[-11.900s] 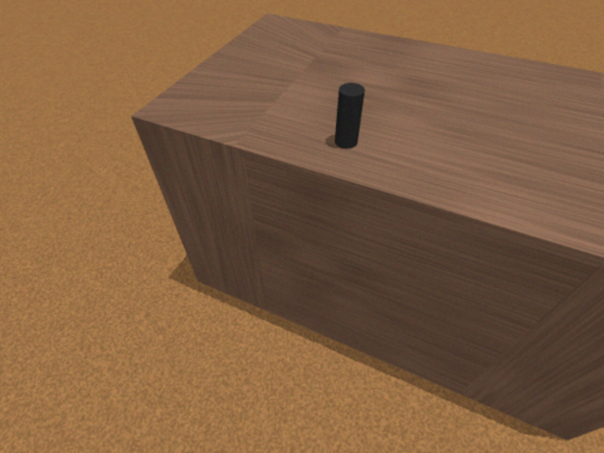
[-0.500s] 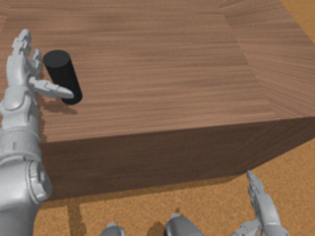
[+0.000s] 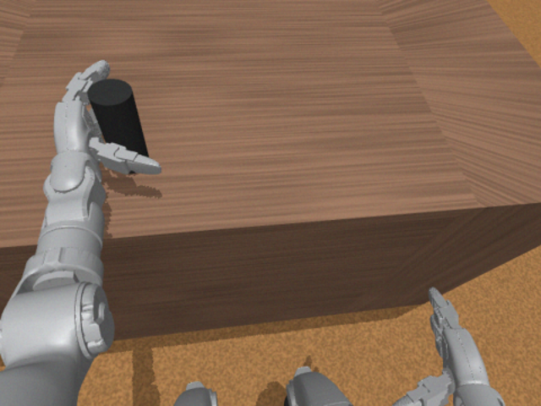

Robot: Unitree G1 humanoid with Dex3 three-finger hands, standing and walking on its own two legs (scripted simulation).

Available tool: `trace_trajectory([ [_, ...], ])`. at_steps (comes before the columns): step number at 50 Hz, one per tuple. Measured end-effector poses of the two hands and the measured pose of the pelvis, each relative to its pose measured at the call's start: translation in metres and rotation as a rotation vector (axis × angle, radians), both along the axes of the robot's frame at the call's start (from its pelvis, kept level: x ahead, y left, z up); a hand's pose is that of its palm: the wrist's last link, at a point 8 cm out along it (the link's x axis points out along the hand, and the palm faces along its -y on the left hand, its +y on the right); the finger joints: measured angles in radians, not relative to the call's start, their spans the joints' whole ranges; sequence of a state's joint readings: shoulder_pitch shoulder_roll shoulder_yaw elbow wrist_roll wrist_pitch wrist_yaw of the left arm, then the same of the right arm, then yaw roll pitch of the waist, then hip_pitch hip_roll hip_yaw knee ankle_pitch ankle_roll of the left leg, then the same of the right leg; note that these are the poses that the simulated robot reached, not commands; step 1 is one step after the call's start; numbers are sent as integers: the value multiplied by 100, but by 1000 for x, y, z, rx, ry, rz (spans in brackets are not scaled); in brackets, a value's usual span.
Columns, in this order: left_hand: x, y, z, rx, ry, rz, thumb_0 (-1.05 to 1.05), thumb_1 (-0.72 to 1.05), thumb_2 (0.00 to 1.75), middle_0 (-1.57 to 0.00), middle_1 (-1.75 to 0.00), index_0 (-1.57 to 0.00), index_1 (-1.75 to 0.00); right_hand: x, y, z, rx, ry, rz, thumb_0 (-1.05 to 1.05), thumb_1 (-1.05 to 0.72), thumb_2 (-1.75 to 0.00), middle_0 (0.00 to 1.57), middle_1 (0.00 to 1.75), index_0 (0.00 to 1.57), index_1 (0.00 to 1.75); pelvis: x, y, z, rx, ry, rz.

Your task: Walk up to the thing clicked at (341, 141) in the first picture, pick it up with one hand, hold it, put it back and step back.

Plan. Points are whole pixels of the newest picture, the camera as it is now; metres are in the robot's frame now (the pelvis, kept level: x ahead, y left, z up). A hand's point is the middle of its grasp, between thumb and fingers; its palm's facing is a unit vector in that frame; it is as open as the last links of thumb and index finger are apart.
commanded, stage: close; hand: left
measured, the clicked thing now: (122, 130) +0.49 +0.15 +0.10
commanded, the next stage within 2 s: settle in 0.44 s
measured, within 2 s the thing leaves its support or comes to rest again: leaves its support in 0.76 s
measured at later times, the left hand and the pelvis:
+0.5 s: hand (119, 131) +0.50 +0.16 +0.09, palm faces +0.05 -1.00 +0.00, open 8.0 cm; pelvis -0.01 +0.00 +0.00, yaw +0 degrees
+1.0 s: hand (112, 107) +0.51 +0.16 +0.13, palm faces +0.05 -1.00 -0.01, open 7.0 cm; pelvis +0.00 +0.01 +0.01, yaw +0 degrees
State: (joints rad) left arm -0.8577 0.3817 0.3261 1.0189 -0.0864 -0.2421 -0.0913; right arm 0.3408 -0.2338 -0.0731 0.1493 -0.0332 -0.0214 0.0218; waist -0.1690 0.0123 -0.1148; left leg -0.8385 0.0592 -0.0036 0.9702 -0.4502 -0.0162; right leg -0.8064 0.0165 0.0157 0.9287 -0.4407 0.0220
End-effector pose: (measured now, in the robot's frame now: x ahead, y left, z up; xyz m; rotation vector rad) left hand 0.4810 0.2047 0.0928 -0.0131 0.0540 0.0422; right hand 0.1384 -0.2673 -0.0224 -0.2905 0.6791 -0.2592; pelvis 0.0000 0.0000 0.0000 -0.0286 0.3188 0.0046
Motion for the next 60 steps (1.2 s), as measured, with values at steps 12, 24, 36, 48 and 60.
trace_trajectory([
  [12, -7, 2, -3, 17, -4, 14, -1, -41, 33, -67, -51, -68, -52, -9, -2, -1, 2, 2, -24, -1, 51, -5, 5, 5, 5, 5, -5, 1, -1, 1, -3, -6],
  [24, -8, 6, 1, 16, -8, 13, -1, -14, 65, -103, -87, -103, -87, -4, 6, 0, 6, -4, -3, -1, 50, -5, 5, 5, 5, 5, -6, 3, -1, -1, -5, 1],
  [36, -5, 2, 5, 19, -6, -1, 0, -11, 109, -93, -107, -93, -109, -5, 11, -4, 24, 10, -14, -1, 51, -6, 6, 5, 5, 5, -3, 6, 1, -2, -10, -4],
  [48, 3, 5, 32, 22, -19, 9, 1, -8, 118, -91, -114, -91, -114, 0, 15, -5, 50, 22, -12, -1, 52, -6, 5, 5, 5, 5, 2, 6, 7, -1, -25, -3],
  [60, 7, 1, 46, 18, -9, 4, 1, -8, 118, -91, -113, -91, -114, 2, 11, -7, 68, 39, -25, -1, 53, -5, 5, 5, 5, 5, 6, 4, 12, 3, -37, -4],
])
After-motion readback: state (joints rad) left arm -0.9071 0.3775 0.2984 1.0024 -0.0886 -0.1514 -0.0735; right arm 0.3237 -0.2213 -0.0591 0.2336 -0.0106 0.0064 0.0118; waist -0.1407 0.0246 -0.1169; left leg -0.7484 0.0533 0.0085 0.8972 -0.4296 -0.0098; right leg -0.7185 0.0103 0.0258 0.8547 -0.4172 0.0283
